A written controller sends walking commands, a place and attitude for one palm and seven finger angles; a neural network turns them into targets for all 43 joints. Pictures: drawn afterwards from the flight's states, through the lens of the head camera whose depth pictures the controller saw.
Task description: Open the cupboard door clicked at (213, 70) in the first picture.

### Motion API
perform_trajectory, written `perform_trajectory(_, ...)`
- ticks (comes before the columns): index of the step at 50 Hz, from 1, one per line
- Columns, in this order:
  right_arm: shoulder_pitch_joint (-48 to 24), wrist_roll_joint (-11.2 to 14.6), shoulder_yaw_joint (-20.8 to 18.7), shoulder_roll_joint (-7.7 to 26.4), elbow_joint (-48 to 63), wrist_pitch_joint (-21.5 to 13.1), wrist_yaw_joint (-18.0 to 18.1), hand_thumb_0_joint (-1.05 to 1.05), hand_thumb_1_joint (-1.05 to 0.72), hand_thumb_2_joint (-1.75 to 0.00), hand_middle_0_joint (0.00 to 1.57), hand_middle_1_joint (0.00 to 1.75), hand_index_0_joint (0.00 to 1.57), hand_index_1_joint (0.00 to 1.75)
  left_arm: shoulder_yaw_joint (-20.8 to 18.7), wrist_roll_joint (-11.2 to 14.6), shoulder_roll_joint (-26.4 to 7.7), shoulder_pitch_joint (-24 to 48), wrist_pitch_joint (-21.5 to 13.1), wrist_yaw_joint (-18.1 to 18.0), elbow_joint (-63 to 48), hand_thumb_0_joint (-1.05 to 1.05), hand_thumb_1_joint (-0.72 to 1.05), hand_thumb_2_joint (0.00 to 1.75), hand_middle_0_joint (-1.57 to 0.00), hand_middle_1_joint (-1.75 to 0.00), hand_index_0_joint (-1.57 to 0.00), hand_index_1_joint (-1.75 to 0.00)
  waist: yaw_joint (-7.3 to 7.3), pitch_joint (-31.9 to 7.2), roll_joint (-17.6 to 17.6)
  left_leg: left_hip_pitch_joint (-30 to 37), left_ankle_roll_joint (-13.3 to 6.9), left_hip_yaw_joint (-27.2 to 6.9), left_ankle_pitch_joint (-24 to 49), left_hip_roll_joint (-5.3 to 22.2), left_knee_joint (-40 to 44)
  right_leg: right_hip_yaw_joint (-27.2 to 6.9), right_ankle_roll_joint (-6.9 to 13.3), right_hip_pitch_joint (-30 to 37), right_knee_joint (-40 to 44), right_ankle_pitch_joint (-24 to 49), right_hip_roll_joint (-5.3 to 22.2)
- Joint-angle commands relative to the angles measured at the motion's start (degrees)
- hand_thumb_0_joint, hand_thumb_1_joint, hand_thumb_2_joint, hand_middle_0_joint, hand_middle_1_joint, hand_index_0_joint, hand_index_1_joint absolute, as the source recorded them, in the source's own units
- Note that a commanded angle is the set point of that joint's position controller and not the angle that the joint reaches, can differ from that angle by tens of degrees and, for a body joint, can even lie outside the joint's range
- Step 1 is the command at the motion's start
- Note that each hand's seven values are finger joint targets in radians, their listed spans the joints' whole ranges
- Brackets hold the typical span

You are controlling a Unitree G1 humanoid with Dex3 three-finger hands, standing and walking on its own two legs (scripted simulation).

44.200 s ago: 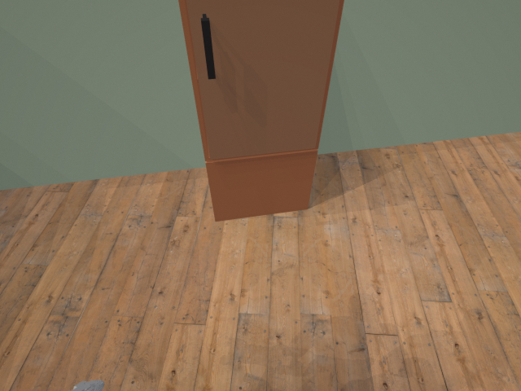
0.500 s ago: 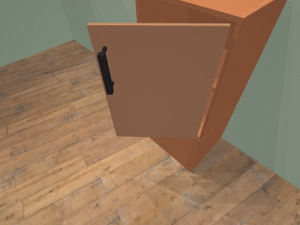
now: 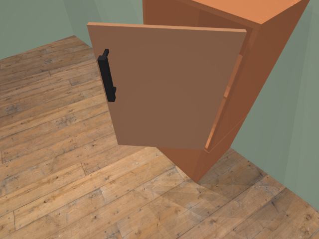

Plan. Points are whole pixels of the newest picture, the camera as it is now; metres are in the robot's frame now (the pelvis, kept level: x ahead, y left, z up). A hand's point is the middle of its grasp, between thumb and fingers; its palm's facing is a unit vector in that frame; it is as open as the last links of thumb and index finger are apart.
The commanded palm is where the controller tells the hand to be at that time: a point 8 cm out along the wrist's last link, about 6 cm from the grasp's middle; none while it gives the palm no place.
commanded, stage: look again from close up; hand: left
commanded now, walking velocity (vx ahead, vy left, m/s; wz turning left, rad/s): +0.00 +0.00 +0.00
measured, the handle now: (109, 76) +0.56 +0.21 +0.10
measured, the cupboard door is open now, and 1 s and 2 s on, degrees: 43 43 43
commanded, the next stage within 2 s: raise the hand with hooked fingers in 0.04 s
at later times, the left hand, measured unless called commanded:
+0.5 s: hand (83, 220) +0.17 +0.20 -0.04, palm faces +0.02 -1.00 -0.05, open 8.2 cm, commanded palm +0.14 +0.26 -0.03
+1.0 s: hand (63, 196) +0.20 +0.24 +0.02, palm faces +0.04 -1.00 -0.06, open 11.2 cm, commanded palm +0.17 +0.29 +0.03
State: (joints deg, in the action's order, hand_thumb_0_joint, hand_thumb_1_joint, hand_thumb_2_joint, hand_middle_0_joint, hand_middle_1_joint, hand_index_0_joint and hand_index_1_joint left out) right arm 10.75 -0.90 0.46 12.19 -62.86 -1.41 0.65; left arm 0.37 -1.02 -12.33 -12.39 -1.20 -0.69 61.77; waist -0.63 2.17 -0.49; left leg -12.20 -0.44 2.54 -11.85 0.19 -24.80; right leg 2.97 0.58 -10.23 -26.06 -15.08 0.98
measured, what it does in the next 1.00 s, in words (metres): stands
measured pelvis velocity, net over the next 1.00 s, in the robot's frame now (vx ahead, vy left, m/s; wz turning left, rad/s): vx -0.02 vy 0.00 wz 0.02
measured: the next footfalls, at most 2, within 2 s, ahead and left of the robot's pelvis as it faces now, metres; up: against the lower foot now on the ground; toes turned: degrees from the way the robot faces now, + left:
none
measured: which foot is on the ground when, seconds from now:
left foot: down 0.00-1.00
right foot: down 0.00-1.00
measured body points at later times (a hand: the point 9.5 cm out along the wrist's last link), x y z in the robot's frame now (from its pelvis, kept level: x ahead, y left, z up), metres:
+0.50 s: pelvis -0.01 -0.02 -0.07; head +0.03 -0.01 +0.38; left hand +0.16 +0.25 -0.03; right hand +0.21 -0.26 -0.12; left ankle +0.02 +0.11 -0.74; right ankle -0.01 -0.11 -0.74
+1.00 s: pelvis -0.02 +0.00 -0.05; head +0.02 +0.00 +0.40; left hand +0.19 +0.29 +0.03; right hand +0.14 -0.24 -0.13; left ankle +0.02 +0.11 -0.74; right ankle -0.01 -0.11 -0.74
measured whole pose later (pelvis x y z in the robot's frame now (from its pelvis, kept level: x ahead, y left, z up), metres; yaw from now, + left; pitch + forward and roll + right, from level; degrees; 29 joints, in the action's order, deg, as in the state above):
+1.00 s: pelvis -0.02 +0.00 -0.05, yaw +1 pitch +8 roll -2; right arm 16.4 2.5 1.0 14.1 -34.6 -14.3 4.6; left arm -18.6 21.0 -17.7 -18.3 -17.5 23.0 4.4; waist -0.2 -5.0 2.1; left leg -37.1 -0.3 0.0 -22.3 1.9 -51.2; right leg 4.9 1.0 -32.8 -49.1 -24.5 0.1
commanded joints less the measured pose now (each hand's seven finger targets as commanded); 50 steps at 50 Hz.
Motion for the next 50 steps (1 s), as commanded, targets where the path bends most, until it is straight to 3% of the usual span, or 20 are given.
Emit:
perform_trajectory(1,0.3,0.1,-1.3,7.6,2.1,-1.1,0.6,0.0,-0.9,-0.9,0.2,0.3,0.2,0.3,-1.7,0.1,-8.6,-2.0,-0.9,-0.7,-2.0,0.0,0.9,0.9,-0.2,-0.3,-0.2,-0.3,0.04,-1.7,0.2,1.3,-1.2,-5.3,8.2,5.6,3.7,-6.0,1.6,-0.1,5.1,8.8,6.2)
perform_trajectory(6,-0.4,0.1,-1.3,8.1,1.9,-1.0,0.6,0.0,-0.9,-0.9,0.2,0.3,0.2,0.3,-1.7,0.1,-9.0,-1.3,-0.8,-0.7,-2.1,0.0,0.9,0.9,-0.2,-0.3,-0.2,-0.3,0.06,-2.0,0.4,2.0,-1.2,-5.3,9.1,5.8,3.8,-5.8,1.6,0.5,5.3,10.1,6.2)
perform_trajectory(7,-1.7,0.9,-1.5,6.3,5.2,-0.7,0.3,0.0,-0.9,-0.9,0.2,0.3,0.2,0.3,-1.1,-0.1,-5.4,-8.2,-1.2,-3.3,-0.6,0.0,0.9,0.9,-0.2,-0.3,-0.2,-0.3,-1.16,-1.5,-1.1,-0.1,0.6,-2.2,7.4,5.9,-7.5,-9.5,-0.8,0.3,6.1,25.7,9.5)
perform_trajectory(8,1.0,3.2,-3.6,13.2,23.6,-8.4,2.4,0.0,-0.9,-0.9,0.2,0.3,0.2,0.3,-17.7,10.2,-24.2,36.2,-13.8,-3.1,-85.1,0.0,0.88,0.89,-0.2,-0.32,-0.2,-0.32,4.94,-28.4,8.8,13.5,-1.1,-2.7,17.0,-1.1,-0.4,-2.7,1.7,4.2,-0.6,26.3,2.8)
perform_trajectory(9,-2.4,2.3,-2.7,9.5,23.0,-13.5,4.6,0.0,-0.9,-0.9,0.2,0.3,0.2,0.3,-15.4,6.1,-19.1,3.5,-12.1,-3.9,-70.1,0.0,0.85,0.88,-0.2,-0.33,-0.2,-0.33,-1.8,-25.6,16.3,18.1,-1.5,-2.2,25.7,1.6,-0.2,-0.7,2.4,1.2,-3.9,15.6,0.3)
perform_trajectory(10,-3.4,2.8,-2.6,7.2,22.5,-14.4,4.3,0.0,-0.9,-0.9,0.2,0.3,0.2,0.3,-8.8,9.5,-5.0,-11.3,-5.9,-4.4,-61.9,0.0,0.83,0.87,-0.21,-0.34,-0.21,-0.34,-0.11,-17.2,15.4,10.9,0.4,-2.7,22.3,1.0,-0.9,2.6,1.4,-2.8,-3.0,7.8,0.2)
perform_trajectory(11,-0.7,3.3,-3.2,7.4,22.0,-14.6,3.8,0.0,-0.9,-0.9,0.2,0.3,0.2,0.3,-8.1,10.3,-1.1,-7.3,-6.6,-3.4,-59.2,0.0,0.81,0.86,-0.21,-0.36,-0.21,-0.36,3.11,-7.8,5.8,5.2,0.0,-3.0,16.3,1.1,-2.7,3.3,0.5,-7.7,-1.8,8.8,-0.3)
perform_trajectory(12,-1.9,2.5,-4.5,9.1,24.6,-15.0,3.8,0.0,-0.9,-0.9,0.2,0.3,0.2,0.3,-10.5,11.5,-3.0,-4.2,-9.9,-2.0,-58.6,0.0,0.78,0.85,-0.21,-0.37,-0.21,-0.37,3.77,-0.6,-0.3,-1.3,-0.2,-3.7,9.3,0.5,-5.2,3.7,-0.1,-12.8,-2.2,6.5,-0.8)
perform_trajectory(14,-2.6,1.3,-5.7,9.1,26.7,-15.4,3.1,0.0,-0.9,-0.9,0.2,0.3,0.2,0.3,-11.7,13.5,0.6,-16.5,-18.1,3.3,-49.7,0.0,0.74,0.83,-0.21,-0.4,-0.21,-0.4,0.97,-1.8,-10.8,-10.9,0.1,-3.6,2.9,-0.2,-10.6,4.3,-0.3,-19.3,-7.5,1.0,-1.4)
perform_trajectory(15,-3.8,1.6,-6.0,8.7,28.0,-15.7,2.2,0.0,-0.9,-0.9,0.2,0.3,0.2,0.3,-13.0,14.0,0.6,-22.6,-21.9,6.7,-45.6,0.0,0.71,0.82,-0.21,-0.42,-0.21,-0.42,-1.56,-2.2,-8.2,-14.5,0.7,-2.7,1.8,-0.8,-13.5,3.5,0.2,-20.5,-10.6,0.8,-1.1)
perform_trajectory(17,-5.1,1.5,-6.3,8.5,30.9,-16.2,0.8,0.0,-0.9,-0.9,0.2,0.3,0.2,0.3,-13.9,16.0,0.0,-23.9,-30.8,14.0,-48.0,0.0,0.67,0.8,-0.22,-0.45,-0.22,-0.45,-3.06,-8.0,-7.9,-21.0,1.1,-1.9,-0.3,-1.3,-19.4,2.0,0.6,-23.1,-17.3,0.0,-0.9)
perform_trajectory(20,-5.2,2.5,-6.7,9.5,34.6,-17.5,0.2,0.0,-0.9,-0.9,0.2,0.3,0.2,0.3,-20.8,18.7,-9.1,-18.9,-38.8,24.8,-49.9,0.0,0.6,0.77,-0.22,-0.5,-0.22,-0.5,-2.64,-14.4,-3.7,-27.5,0.9,-1.9,-1.4,-1.7,-27.5,-3.9,0.7,-24.3,-22.6,1.2,0.6)
perform_trajectory(21,-5.3,3.0,-6.6,9.4,36.7,-17.3,0.3,0.0,-0.9,-0.9,0.2,0.3,0.2,0.3,-22.0,20.6,-10.0,-17.6,-37.9,26.9,-52.9,0.0,0.57,0.76,-0.22,-0.51,-0.22,-0.51,-2.86,-17.4,-0.2,-28.2,0.7,-0.8,-5.0,-2.0,-27.1,-4.6,0.9,-24.1,-21.7,-6.6,0.6)
perform_trajectory(22,-6.4,3.6,-6.3,9.5,38.8,-17.2,1.0,0.0,-0.9,-0.9,0.2,0.3,0.2,0.3,-22.9,22.8,-10.3,-15.1,-36.3,28.0,-55.5,0.0,0.55,0.75,-0.22,-0.53,-0.22,-0.53,-2.71,-17.2,-0.7,-28.9,0.3,-0.8,-7.0,-2.0,-28.3,-6.3,0.4,-25.0,-20.4,-10.9,0.8)
perform_trajectory(25,-2.9,3.5,-5.6,9.1,39.8,-16.6,2.9,0.0,-0.9,-0.9,0.2,0.3,0.2,0.3,-23.0,25.4,-11.0,-6.7,-32.6,27.4,-66.6,0.0,0.48,0.72,-0.23,-0.57,-0.23,-0.57,-0.37,-20.4,-0.1,-26.9,-0.8,-2.3,-4.7,-1.0,-30.7,-8.3,-1.0,-24.9,-20.0,-6.7,0.3)
perform_trajectory(26,-1.9,3.6,-5.4,8.8,39.5,-16.5,3.3,0.0,-0.9,-0.9,0.2,0.3,0.2,0.3,-22.3,24.9,-11.2,-4.7,-31.9,26.6,-70.2,0.0,0.46,0.71,-0.23,-0.58,-0.23,-0.58,0.21,-21.2,2.8,-25.5,-1.0,-2.5,-3.9,-0.6,-30.5,-8.4,-1.0,-24.4,-19.7,-4.9,0.2)
perform_trajectory(30,0.1,3.0,-4.4,8.7,37.6,-16.4,4.6,0.0,-0.9,-0.9,0.2,0.3,0.2,0.3,-18.9,21.4,-12.0,0.0,-29.2,24.3,-75.7,0.0,0.36,0.67,-0.24,-0.64,-0.24,-0.64,2.75,-19.0,4.8,-22.6,-1.7,-4.0,0.7,0.4,-30.2,-5.3,-0.2,-26.0,-21.5,3.2,-1.3)
perform_trajectory(33,-0.4,3.3,-4.2,8.5,36.9,-16.3,4.9,0.0,-0.9,-0.9,0.2,0.3,0.2,0.3,-19.4,20.8,-11.7,-3.5,-25.9,24.3,-72.6,0.0,0.29,0.64,-0.24,-0.69,-0.24,-0.69,2.08,-18.6,5.6,-20.9,-1.6,-4.3,0.8,0.3,-27.7,-3.0,0.0,-25.5,-20.4,2.6,-1.5)
perform_trajectory(40,-2.1,3.5,-3.3,8.3,38.2,-15.5,4.7,0.0,-0.9,-0.9,0.2,0.3,0.2,0.3,-25.4,23.9,-14.2,-7.6,-18.9,24.1,-66.9,0.0,0.13,0.57,-0.25,-0.8,-0.25,-0.8,-1.26,-18.2,1.3,-20.1,-1.1,-4.6,1.6,-0.1,-22.4,-1.9,-0.2,-18.7,-16.7,2.5,-1.5)
perform_trajectory(50,0.1,3.8,-2.3,10.2,38.0,-17.3,4.9,0.0,-0.9,-0.9,0.2,0.3,0.2,0.3,-24.3,23.2,-16.8,1.7,-19.7,23.5,-68.6,0.0,-0.1,0.47,-0.27,-0.94,-0.27,-0.94,-0.02,-15.0,3.8,-15.6,-1.2,-4.6,-3.4,0.0,-17.3,-1.1,0.2,-19.4,-12.9,-4.7,-1.8)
